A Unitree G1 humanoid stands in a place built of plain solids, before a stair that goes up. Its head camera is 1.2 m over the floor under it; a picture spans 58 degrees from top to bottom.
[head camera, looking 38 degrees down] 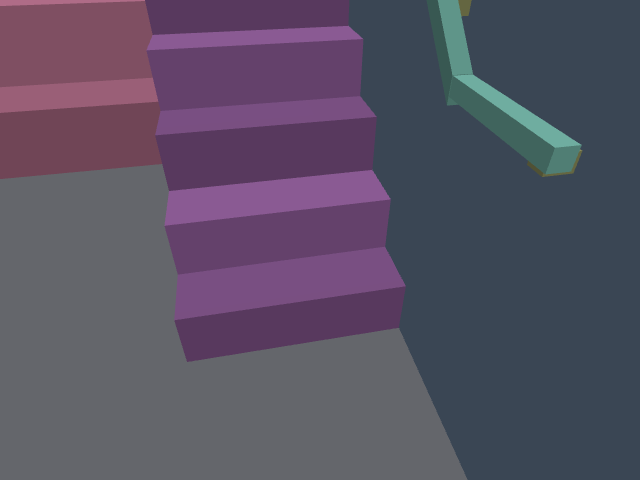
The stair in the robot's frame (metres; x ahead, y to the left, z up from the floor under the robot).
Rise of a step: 0.20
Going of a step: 0.21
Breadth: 0.74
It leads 12 degrees to the left of straight ahead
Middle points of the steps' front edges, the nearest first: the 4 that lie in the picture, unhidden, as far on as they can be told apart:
0.95 0.08 0.21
1.16 0.12 0.41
1.36 0.16 0.61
1.57 0.21 0.82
